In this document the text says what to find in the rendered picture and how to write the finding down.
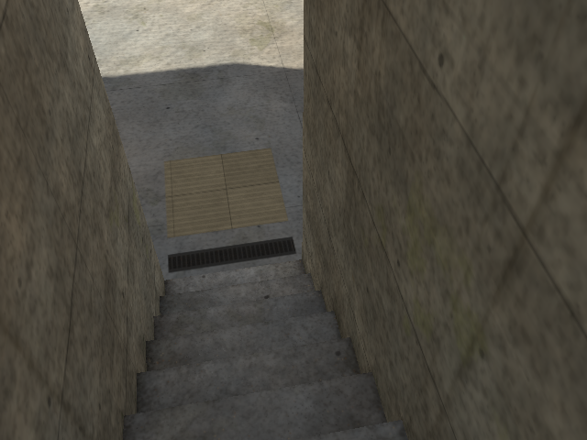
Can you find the stairs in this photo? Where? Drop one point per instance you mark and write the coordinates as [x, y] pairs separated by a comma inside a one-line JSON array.
[[253, 354]]

